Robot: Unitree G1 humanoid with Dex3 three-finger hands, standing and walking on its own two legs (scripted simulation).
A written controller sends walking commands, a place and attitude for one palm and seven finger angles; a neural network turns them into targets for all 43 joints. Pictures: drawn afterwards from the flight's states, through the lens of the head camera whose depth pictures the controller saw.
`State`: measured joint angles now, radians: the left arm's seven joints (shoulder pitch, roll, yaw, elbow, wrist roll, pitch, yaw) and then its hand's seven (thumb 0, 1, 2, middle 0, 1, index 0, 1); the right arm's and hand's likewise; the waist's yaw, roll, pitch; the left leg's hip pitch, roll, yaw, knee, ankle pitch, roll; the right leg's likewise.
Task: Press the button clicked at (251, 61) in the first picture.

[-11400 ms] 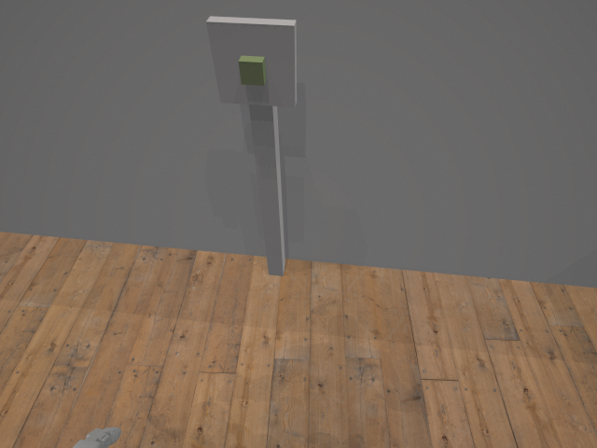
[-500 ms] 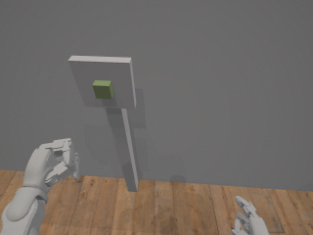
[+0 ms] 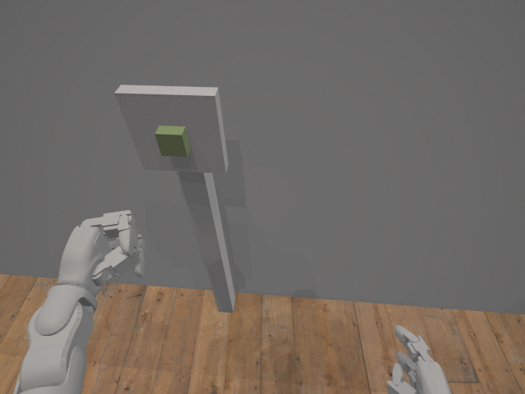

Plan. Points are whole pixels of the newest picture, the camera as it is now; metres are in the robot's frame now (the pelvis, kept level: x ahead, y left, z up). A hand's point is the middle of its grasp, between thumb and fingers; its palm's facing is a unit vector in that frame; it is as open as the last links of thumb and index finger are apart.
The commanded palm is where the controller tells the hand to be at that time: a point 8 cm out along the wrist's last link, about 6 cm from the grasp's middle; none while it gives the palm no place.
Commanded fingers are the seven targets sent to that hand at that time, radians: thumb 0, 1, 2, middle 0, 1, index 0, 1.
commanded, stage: aim a knuckle at the button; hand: left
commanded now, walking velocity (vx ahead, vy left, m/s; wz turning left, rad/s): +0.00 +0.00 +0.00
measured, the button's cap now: (173, 140) +0.52 +0.22 +0.11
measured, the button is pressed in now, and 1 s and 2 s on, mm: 0 0 0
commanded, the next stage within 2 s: press the button with the knuckle in 1.64 s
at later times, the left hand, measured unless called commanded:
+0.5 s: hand (159, 217) +0.34 +0.20 +0.10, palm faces +0.01 -1.00 -0.03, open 3.1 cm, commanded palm +0.32 +0.25 +0.10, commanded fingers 0.00 0.90 0.90 -1.30 -1.50 -1.30 -1.50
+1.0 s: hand (184, 187) +0.42 +0.18 +0.09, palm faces +0.00 -1.00 -0.03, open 3.1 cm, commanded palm +0.39 +0.24 +0.08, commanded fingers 0.00 0.90 0.90 -1.30 -1.50 -1.30 -1.50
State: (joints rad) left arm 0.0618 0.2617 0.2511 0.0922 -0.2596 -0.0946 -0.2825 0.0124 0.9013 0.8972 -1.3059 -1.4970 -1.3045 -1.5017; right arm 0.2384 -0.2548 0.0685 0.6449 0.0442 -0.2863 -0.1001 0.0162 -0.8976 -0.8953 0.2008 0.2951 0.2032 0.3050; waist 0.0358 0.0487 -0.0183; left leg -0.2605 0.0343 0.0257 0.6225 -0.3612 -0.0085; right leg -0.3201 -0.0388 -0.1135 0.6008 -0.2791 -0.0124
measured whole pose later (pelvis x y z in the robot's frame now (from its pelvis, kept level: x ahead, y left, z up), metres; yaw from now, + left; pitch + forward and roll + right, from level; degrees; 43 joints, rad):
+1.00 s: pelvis +0.00 +0.01 -0.01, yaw -2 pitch +8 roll +0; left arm -0.57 0.32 0.30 0.83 -0.16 -0.28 -0.22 0.01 0.90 0.90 -1.30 -1.50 -1.30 -1.50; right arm 0.32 -0.26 0.04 0.67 0.03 -0.10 -0.06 0.01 -0.90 -0.90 0.20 0.29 0.20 0.30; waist -0.05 0.02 -0.04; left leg -0.44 0.03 0.06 0.69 -0.38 0.01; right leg -0.52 -0.04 -0.07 0.68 -0.29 0.00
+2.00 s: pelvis +0.00 +0.01 -0.01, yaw -2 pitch +9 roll -1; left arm -0.58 0.33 0.31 0.84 -0.17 -0.29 -0.23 0.01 0.90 0.90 -1.30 -1.50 -1.30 -1.50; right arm 0.32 -0.26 0.04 0.64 0.03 -0.06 -0.06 0.01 -0.90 -0.90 0.20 0.29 0.20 0.30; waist -0.05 0.02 -0.05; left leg -0.47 0.03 0.06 0.72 -0.40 0.01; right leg -0.54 -0.04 -0.08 0.69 -0.30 0.00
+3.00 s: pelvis -0.03 +0.01 -0.03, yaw -1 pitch +15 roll -1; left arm -0.95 0.51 0.37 1.25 -0.09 -0.36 -0.26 0.05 0.85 0.91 -1.30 -1.50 -1.52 -1.50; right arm 0.39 -0.29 0.06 0.66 0.00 -0.04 -0.05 0.01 -0.90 -0.89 0.20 0.29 0.20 0.30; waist -0.15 0.02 -0.05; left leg -0.71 0.04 0.03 0.85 -0.40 0.01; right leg -0.75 -0.04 -0.10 0.77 -0.27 -0.01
